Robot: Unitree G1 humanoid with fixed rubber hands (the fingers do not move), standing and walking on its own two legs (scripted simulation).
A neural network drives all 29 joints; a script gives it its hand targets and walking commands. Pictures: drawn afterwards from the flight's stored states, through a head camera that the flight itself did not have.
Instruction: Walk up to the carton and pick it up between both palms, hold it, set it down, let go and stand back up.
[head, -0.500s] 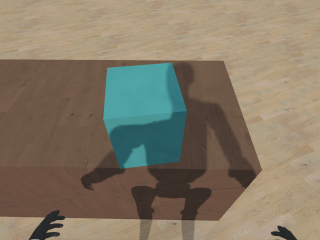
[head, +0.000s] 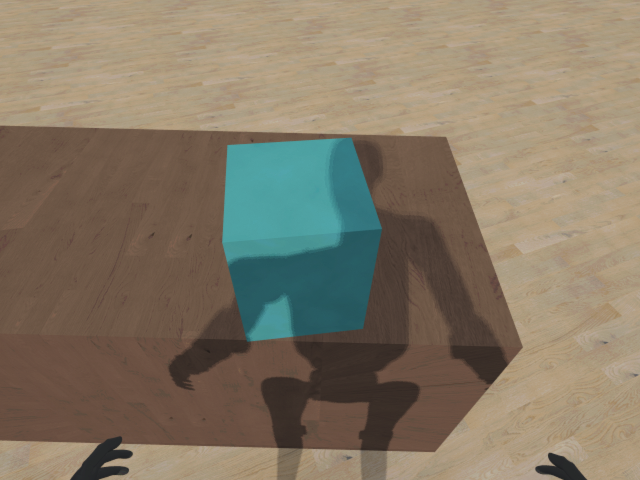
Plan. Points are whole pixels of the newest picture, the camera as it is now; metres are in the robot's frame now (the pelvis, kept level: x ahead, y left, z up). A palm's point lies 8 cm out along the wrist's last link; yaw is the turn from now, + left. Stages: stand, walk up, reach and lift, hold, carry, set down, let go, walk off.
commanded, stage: reach and lift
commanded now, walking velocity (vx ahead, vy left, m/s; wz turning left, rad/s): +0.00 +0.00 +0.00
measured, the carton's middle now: (298, 241) +0.47 +0.06 +0.00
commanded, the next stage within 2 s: none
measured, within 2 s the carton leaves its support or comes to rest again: neither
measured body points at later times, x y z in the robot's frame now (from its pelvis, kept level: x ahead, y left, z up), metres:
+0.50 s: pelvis -0.02 -0.02 +0.00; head -0.06 +0.01 +0.45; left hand +0.15 +0.26 -0.08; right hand +0.14 -0.31 -0.05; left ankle +0.02 +0.12 -0.74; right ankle -0.02 -0.12 -0.74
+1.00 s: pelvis -0.01 +0.02 +0.01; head -0.04 +0.01 +0.46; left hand +0.19 +0.23 -0.04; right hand +0.16 -0.27 -0.04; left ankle +0.02 +0.12 -0.74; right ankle -0.02 -0.12 -0.74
